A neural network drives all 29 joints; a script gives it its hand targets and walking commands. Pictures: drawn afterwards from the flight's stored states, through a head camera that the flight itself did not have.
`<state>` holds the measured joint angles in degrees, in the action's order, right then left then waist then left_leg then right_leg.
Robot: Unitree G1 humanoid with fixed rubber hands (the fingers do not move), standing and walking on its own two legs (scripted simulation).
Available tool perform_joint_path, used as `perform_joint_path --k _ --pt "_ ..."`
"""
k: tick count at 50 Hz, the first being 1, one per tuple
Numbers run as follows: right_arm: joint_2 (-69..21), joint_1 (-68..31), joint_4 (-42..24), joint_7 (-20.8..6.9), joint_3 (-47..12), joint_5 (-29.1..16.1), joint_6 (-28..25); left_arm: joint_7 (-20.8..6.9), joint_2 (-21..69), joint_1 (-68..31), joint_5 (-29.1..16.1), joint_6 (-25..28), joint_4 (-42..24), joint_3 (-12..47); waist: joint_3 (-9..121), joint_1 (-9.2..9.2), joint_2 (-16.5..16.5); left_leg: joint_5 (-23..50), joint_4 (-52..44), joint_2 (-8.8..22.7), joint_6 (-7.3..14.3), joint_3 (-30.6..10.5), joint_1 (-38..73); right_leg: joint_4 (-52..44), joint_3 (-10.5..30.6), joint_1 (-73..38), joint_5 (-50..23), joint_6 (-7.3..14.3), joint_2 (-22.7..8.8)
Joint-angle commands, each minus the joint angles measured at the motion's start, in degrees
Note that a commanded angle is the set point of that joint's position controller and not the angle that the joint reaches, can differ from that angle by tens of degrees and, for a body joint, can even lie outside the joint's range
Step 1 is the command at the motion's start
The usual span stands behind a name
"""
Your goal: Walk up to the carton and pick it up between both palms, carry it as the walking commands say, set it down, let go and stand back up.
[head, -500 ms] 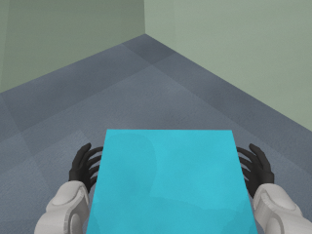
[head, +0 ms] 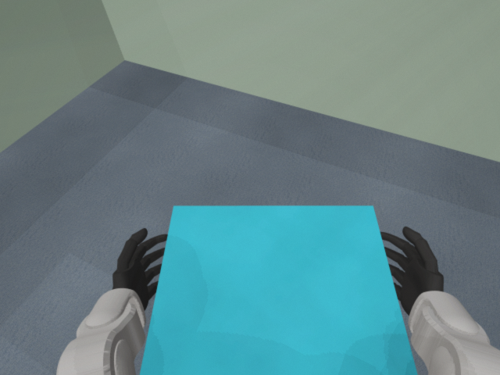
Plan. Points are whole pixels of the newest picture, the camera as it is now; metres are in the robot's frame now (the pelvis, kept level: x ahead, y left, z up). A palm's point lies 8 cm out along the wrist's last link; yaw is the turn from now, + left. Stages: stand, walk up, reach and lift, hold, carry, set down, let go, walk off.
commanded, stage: carry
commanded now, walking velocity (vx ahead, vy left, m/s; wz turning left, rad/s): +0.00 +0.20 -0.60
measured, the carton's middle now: (271, 309) +0.23 +0.00 +0.00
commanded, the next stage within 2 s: none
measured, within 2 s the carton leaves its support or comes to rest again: neither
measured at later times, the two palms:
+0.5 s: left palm (129, 257) +0.27 +0.19 +0.08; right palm (404, 371) +0.15 -0.14 +0.07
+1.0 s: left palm (117, 218) +0.33 +0.22 +0.09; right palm out of the picture +0.10 -0.06 +0.08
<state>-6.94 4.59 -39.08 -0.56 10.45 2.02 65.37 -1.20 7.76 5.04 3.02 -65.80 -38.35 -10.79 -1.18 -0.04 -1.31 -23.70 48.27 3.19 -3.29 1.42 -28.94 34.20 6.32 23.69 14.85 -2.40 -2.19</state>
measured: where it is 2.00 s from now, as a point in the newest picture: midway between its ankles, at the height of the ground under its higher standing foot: outside the picture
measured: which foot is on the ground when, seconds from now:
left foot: up 0.00-0.04, down 0.06-0.34, up 0.36-0.68, down 0.70-0.98, up 1.00-1.00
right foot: down 0.00-0.08, up 0.10-0.32, down 0.34-0.70, up 0.72-0.96, down 0.98-1.00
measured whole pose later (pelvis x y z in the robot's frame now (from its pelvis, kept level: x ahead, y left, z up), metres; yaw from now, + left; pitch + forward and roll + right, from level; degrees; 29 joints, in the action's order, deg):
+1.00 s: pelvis +0.04 +0.23 -0.01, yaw -38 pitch +4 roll +0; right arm -6.4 5.0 -37.6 0.4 9.4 4.4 65.6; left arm -0.5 4.8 1.4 2.7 -67.5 -33.8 -9.3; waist 3.7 1.2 1.5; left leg -23.1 41.6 5.0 0.4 13.5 -22.9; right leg 36.7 -6.2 19.6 20.7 1.7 0.7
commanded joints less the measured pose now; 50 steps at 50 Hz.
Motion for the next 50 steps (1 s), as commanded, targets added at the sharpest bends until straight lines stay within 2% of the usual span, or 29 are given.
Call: perform_joint_path --k 1,3,4,5,6,7,8,9,10,14,16,17,18,19,21,24,29,33,34,35,36,37,39,41,45,47,48,49,50 --pt "-37.2 -18.2 -5.3 -2.4 -47.5 -16.8 0.8 -2.5 33.4 -19.7 -16.5 -0.7 -7.6 46.2 16.7 1.23 -12.1 1.7 -11.8 -2.2 0.5 3.4 9.3 -6.8 9.9 -6.0 -12.8 7.2 -9.8" --pt "-36.8 -17.0 -3.8 -2.5 -46.6 -16.3 1.0 -2.2 32.4 -20.5 -16.3 -1.1 -7.5 46.9 18.7 0.15 -8.1 5.2 -25.2 -0.2 1.5 4.3 21.8 -1.7 6.5 1.1 -7.2 5.6 -5.6" --pt "-35.4 -17.8 -3.2 -2.5 -46.1 -16.0 1.2 -2.1 32.5 -19.6 -16.0 -1.5 -6.9 47.3 17.9 0.59 4.5 3.4 -32.6 10.8 4.5 -7.2 24.1 7.3 -0.6 6.7 3.7 3.0 0.9" --pt "-34.6 -17.4 -2.5 -2.5 -44.8 -15.8 1.2 -2.2 32.5 -20.5 -15.8 -2.1 -6.7 47.9 16.7 0.65 20.5 5.7 -34.5 22.8 11.7 -20.6 21.3 21.8 -9.1 14.5 21.5 0.8 6.9" --pt "-35.6 -16.6 -3.3 -2.7 -44.7 -15.9 1.2 -2.6 33.9 -22.1 -16.6 -2.2 -6.4 48.5 14.8 0.55 17.4 13.1 -33.0 21.5 13.1 -15.2 17.8 31.2 -8.8 13.1 21.7 1.0 2.6" --pt "-36.6 -18.0 -4.1 -2.9 -44.5 -15.7 1.0 -3.1 35.4 -24.8 -17.8 -2.0 -7.1 49.2 12.9 0.28 12.7 16.0 -31.3 17.8 12.0 -8.9 14.5 33.6 -8.4 10.9 18.7 1.2 1.2" --pt "-37.5 -20.3 -5.1 -3.1 -44.7 -16.1 0.8 -3.4 37.0 -26.3 -18.7 -1.7 -7.0 49.4 11.8 0.46 10.6 14.9 -30.1 13.9 9.8 -1.4 13.2 32.1 -8.9 9.0 14.7 1.1 -0.1" --pt "-37.7 -20.5 -5.2 -3.2 -44.4 -16.0 0.5 -3.4 37.3 -26.8 -19.0 -1.5 -7.0 49.7 12.2 0.54 11.7 14.8 -28.6 11.5 8.3 2.5 14.2 28.6 -10.1 7.8 12.1 1.0 0.0" --pt "-37.5 -20.1 -5.2 -3.1 -44.0 -15.5 0.4 -3.3 37.1 -26.7 -19.1 -1.5 -6.6 49.6 12.5 0.43 12.4 17.7 -26.8 10.3 8.0 4.8 15.8 25.1 -11.2 6.4 11.6 0.9 0.4" --pt "-34.6 -17.3 -3.6 -2.6 -44.2 -14.5 1.7 -2.6 33.4 -23.2 -17.7 -2.6 -4.2 46.9 16.4 -0.04 13.1 25.7 -21.6 13.0 11.2 2.7 21.7 9.3 -12.4 1.1 12.3 1.8 1.2" --pt "-34.0 -17.2 -2.8 -2.2 -44.7 -14.7 2.5 -2.6 32.9 -21.0 -17.1 -3.4 -2.2 45.0 16.1 1.57 7.9 24.4 -13.4 11.3 8.0 6.2 18.7 -8.4 -11.4 -6.8 1.3 2.7 0.1" --pt "-33.2 -18.6 -2.5 -2.0 -44.6 -15.0 2.7 -2.7 32.8 -20.0 -17.1 -3.6 -1.1 44.0 14.2 2.6 1.1 17.9 -7.0 10.1 4.0 6.9 7.1 -14.1 -2.0 -16.5 -2.6 4.0 -5.2" --pt "-33.1 -19.5 -3.8 -1.9 -46.1 -15.1 3.2 -2.7 32.3 -18.9 -16.5 -3.5 0.4 43.3 12.5 2.0 -18.5 -6.1 2.8 1.8 -1.0 8.6 -11.5 -13.3 24.7 -24.9 -31.0 11.4 -22.7" --pt "-34.2 -21.6 -3.2 -2.1 -46.5 -15.9 3.2 -2.8 33.0 -19.7 -17.2 -3.5 0.2 43.6 11.4 1.34 -14.2 -11.1 12.3 1.5 -1.5 0.3 -14.0 -11.6 25.9 -23.3 -40.3 14.5 -22.7" --pt "-38.6 -25.1 -4.0 -2.9 -48.7 -17.7 2.7 -3.4 35.5 -23.1 -17.4 -2.6 -1.8 44.0 11.1 0.86 -6.7 -4.9 19.2 2.6 -1.2 -3.5 -13.9 -10.4 16.5 -20.7 -30.1 12.8 -18.8" --pt "-42.6 -26.1 -4.3 -3.7 -49.6 -19.2 1.3 -3.7 38.6 -24.8 -17.4 -1.0 -4.5 44.1 13.0 0.79 -6.9 0.0 16.9 1.4 -1.5 -1.5 -8.8 -8.3 8.0 -17.3 -27.2 10.2 -12.7" --pt "-39.7 -22.1 -3.8 -2.6 -48.7 -18.0 1.2 -3.3 35.1 -21.2 -16.8 -0.8 -5.3 44.6 15.2 1.26 -10.6 0.5 4.0 -1.2 -0.8 0.6 -1.0 -6.9 8.8 -12.9 -25.2 8.9 -11.9" --pt "-37.6 -18.8 -2.4 -2.6 -46.9 -16.9 1.4 -2.7 33.4 -21.5 -16.6 -1.2 -6.5 46.0 16.6 0.19 -11.9 3.9 -17.7 -3.3 0.3 4.1 12.1 -3.2 8.3 -6.3 -19.1 6.6 -9.2" --pt "-37.6 -18.2 -1.7 -2.7 -46.5 -16.8 1.5 -2.5 33.1 -21.9 -16.6 -1.3 -6.7 46.5 18.5 -0.31 -9.3 5.9 -24.8 -2.7 0.6 5.1 19.5 0.4 6.5 -2.7 -17.4 5.8 -6.9" --pt "-36.8 -18.5 -1.0 -2.7 -46.0 -16.5 1.6 -2.4 33.0 -21.5 -16.5 -1.5 -6.5 46.9 19.7 0.02 1.1 9.4 -29.9 6.6 2.7 -2.8 25.3 8.9 0.7 2.5 -6.9 3.8 -2.5" --pt "-35.5 -18.7 -0.9 -2.7 -45.4 -16.4 1.5 -2.2 33.4 -20.2 -15.9 -2.0 -5.7 47.4 18.0 1.03 19.2 21.9 -31.7 21.7 9.8 -20.9 26.1 19.9 -7.1 14.9 20.2 0.3 7.1" --pt "-36.2 -17.4 -1.7 -2.8 -44.8 -16.7 1.3 -2.6 34.3 -22.3 -16.6 -2.3 -6.2 48.3 17.5 0.54 19.4 30.6 -29.1 22.0 12.8 -16.3 22.9 29.8 -9.2 13.7 23.9 0.3 2.9" --pt "-38.1 -19.9 -3.3 -3.2 -44.2 -16.2 0.8 -3.4 37.8 -27.0 -19.1 -1.6 -7.3 49.8 14.2 0.41 12.4 29.1 -27.7 14.9 10.2 -4.0 16.9 32.1 -9.1 9.3 17.2 0.6 0.4" --pt "-38.2 -20.5 -4.3 -3.2 -43.8 -15.7 0.0 -3.4 38.5 -28.2 -20.0 -1.1 -7.5 50.7 14.4 0.51 13.1 25.4 -26.0 10.7 8.5 3.1 17.1 26.4 -11.3 6.2 12.5 0.5 0.6" --pt "-34.5 -17.5 -3.2 -2.7 -44.1 -14.6 0.9 -2.7 34.3 -24.2 -18.5 -1.8 -4.7 47.9 16.7 -0.21 13.3 27.5 -22.6 12.7 11.4 1.8 21.4 11.5 -12.6 1.0 14.8 1.4 1.6" --pt "-33.7 -16.8 -2.6 -2.3 -44.8 -14.4 1.7 -2.7 32.8 -21.3 -17.5 -2.6 -2.4 45.7 17.3 0.81 10.5 28.7 -17.1 12.1 10.5 3.4 21.7 -1.4 -13.6 -3.6 7.6 2.0 1.8" --pt "-33.5 -17.1 -2.2 -2.1 -45.0 -14.7 2.1 -2.8 32.7 -20.6 -17.2 -2.9 -1.4 44.8 15.6 1.57 5.6 24.0 -11.4 10.5 7.6 5.8 17.2 -11.9 -10.2 -8.5 0.1 2.5 -0.6" --pt "-32.7 -18.5 -2.1 -1.8 -44.9 -14.9 2.3 -2.9 32.5 -19.3 -17.3 -3.0 -0.3 43.8 14.1 2.43 -1.6 13.2 -5.4 9.3 3.8 5.7 3.3 -14.0 1.9 -19.1 -4.5 4.4 -7.9" --pt "-32.9 -19.7 -4.4 -1.9 -47.6 -15.5 2.9 -2.9 32.4 -17.6 -16.6 -2.7 1.2 43.1 12.3 1.81 -21.4 -9.6 4.4 0.0 -0.5 6.8 -12.8 -14.0 28.5 -24.4 -32.6 12.9 -24.7"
